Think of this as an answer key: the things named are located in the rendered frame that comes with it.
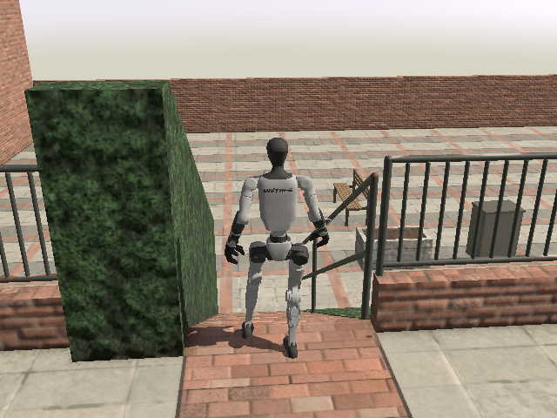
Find stairs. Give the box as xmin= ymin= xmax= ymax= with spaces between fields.
xmin=192 ymin=311 xmax=359 ymax=327

